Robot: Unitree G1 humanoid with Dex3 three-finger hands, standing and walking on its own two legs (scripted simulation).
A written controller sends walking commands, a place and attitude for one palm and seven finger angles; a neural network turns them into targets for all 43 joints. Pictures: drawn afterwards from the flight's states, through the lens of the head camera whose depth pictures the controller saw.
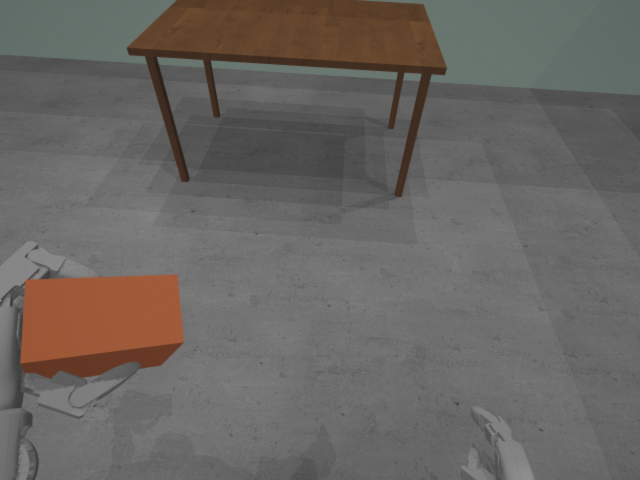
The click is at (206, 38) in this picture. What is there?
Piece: table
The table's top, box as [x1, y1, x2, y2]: [127, 0, 446, 74]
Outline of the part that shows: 127,47 128,53 133,55 444,74 446,69 423,4 362,0 176,0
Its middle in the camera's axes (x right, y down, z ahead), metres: -0.11 -0.92 +1.68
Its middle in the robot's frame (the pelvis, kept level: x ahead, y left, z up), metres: +1.86 +0.21 -0.12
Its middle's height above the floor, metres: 0.65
